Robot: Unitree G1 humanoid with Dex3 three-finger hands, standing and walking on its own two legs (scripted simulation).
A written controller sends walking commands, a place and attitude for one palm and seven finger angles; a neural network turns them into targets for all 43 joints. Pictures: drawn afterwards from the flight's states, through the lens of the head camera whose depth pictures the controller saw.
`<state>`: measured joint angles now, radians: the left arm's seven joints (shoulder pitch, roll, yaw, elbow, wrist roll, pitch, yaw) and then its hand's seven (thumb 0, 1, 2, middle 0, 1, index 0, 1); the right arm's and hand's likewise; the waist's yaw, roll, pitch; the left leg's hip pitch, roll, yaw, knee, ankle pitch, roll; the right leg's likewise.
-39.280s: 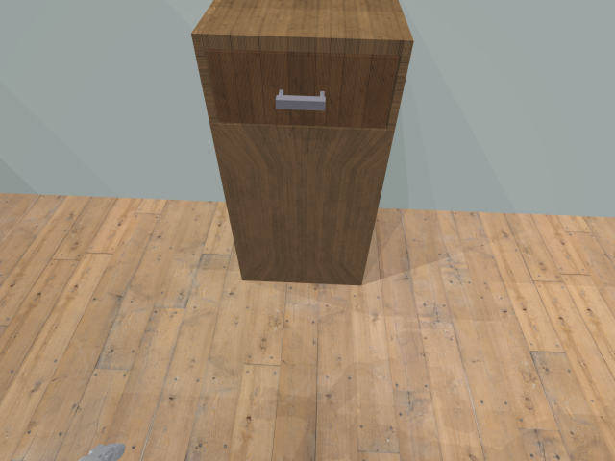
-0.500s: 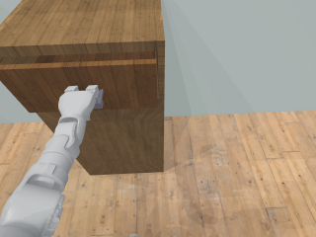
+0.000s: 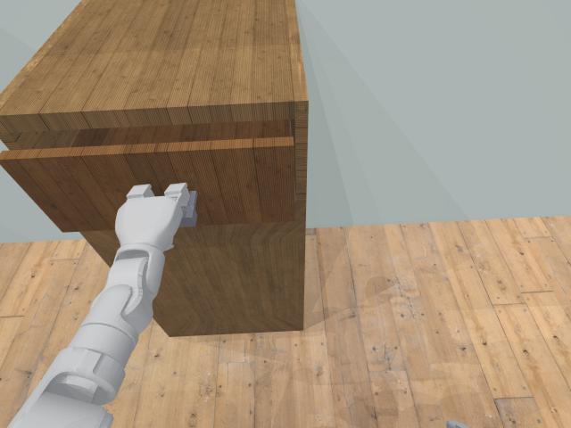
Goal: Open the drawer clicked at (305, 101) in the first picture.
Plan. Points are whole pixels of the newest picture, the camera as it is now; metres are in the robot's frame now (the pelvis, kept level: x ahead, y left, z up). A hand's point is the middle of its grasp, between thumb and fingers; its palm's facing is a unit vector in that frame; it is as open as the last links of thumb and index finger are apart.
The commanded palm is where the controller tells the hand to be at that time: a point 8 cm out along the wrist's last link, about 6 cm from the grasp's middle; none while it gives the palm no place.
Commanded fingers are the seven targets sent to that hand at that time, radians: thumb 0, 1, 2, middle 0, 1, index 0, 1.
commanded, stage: pull the drawer open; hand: left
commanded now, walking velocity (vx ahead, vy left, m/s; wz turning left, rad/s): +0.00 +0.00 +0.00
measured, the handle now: (160, 207) +0.43 +0.22 +0.06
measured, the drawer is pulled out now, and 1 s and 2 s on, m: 0.06 0.07 0.17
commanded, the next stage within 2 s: relax the arm and regain balance in 0.74 s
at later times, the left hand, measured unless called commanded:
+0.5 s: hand (166, 227) +0.41 +0.21 +0.03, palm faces -0.04 -0.04 -1.00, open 5.6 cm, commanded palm +0.40 +0.20 +0.09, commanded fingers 0.00 0.90 0.90 -0.40 -1.35 -0.40 -1.35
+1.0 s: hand (160, 241) +0.37 +0.20 +0.06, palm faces -0.22 -0.42 -0.88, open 10.5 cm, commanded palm none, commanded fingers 0.00 -0.50 0.30 -0.15 -0.30 -0.15 -0.30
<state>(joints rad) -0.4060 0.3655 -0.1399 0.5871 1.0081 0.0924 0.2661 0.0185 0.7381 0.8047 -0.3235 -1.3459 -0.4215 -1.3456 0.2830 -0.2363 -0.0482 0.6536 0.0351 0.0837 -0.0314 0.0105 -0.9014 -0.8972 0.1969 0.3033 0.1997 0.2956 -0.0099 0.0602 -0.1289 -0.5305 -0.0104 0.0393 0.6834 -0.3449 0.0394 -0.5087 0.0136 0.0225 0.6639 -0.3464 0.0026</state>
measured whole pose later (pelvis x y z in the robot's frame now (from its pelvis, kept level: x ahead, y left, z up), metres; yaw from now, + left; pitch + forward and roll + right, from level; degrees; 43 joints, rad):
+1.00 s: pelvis +0.02 -0.01 +0.01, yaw -4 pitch +3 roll +2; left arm -0.19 0.58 -0.12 0.57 0.29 0.01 0.07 0.05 -0.03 0.48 -0.17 -1.06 -0.54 -0.84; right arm 0.25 -0.35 -0.02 0.82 -0.02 0.01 -0.05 0.01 -0.90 -0.90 0.20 0.30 0.20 0.30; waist -0.10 0.19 -0.01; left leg -0.29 -0.04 0.03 0.58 -0.32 0.02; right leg -0.32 0.01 0.10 0.62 -0.35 0.00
